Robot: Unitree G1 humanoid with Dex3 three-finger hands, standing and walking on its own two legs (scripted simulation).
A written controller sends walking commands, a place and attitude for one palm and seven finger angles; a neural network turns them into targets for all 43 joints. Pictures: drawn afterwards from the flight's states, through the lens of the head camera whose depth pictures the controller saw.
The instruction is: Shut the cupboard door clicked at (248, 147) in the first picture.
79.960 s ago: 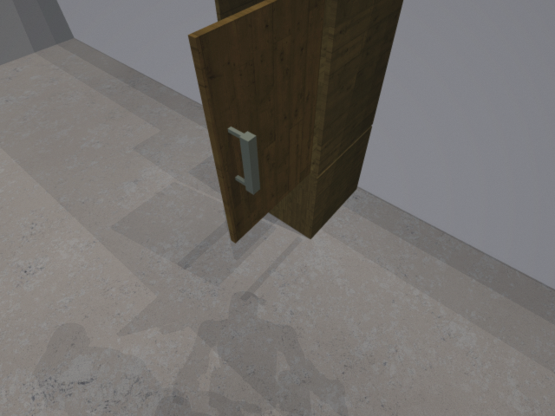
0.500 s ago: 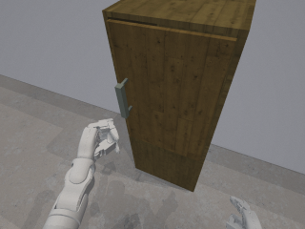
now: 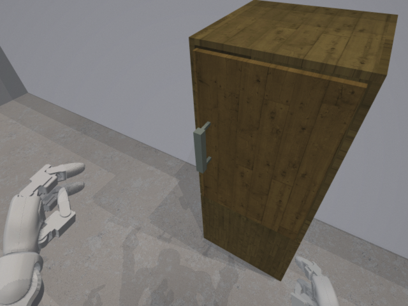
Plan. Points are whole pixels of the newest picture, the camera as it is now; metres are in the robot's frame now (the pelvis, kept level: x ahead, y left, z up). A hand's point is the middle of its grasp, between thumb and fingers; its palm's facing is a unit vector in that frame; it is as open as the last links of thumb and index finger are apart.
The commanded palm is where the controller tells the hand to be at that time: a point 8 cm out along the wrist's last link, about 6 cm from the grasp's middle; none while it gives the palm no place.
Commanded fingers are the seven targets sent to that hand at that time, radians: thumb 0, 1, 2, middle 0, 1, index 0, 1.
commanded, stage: draw the hand back to the body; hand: left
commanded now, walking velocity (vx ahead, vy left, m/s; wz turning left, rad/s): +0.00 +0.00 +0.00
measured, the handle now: (204, 147) +0.57 +0.07 -0.04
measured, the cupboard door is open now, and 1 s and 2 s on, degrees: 0 0 0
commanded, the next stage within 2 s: step back with the hand held close in 0.46 s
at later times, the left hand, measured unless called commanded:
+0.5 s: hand (49, 224) +0.18 +0.25 +0.16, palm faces +0.43 -0.82 -0.38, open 7.4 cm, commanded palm +0.13 +0.29 +0.17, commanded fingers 0.00 0.90 0.90 -0.20 -0.30 -0.20 -0.30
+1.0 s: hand (49, 223) +0.18 +0.25 +0.16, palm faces +0.36 -0.79 -0.50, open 7.4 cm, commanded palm +0.12 +0.29 +0.17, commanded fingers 0.00 0.90 0.90 -0.20 -0.30 -0.20 -0.30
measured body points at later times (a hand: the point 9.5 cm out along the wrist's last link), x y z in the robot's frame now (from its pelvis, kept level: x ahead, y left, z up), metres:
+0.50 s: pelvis -0.01 +0.00 +0.00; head -0.04 -0.03 +0.45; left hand +0.15 +0.29 +0.18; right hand +0.17 -0.23 -0.08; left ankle -0.02 +0.06 -0.74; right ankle -0.03 -0.10 -0.74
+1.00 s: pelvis -0.03 +0.00 -0.01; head -0.03 -0.02 +0.44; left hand +0.16 +0.29 +0.19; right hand +0.13 -0.26 -0.09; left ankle -0.02 +0.06 -0.74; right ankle -0.03 -0.10 -0.74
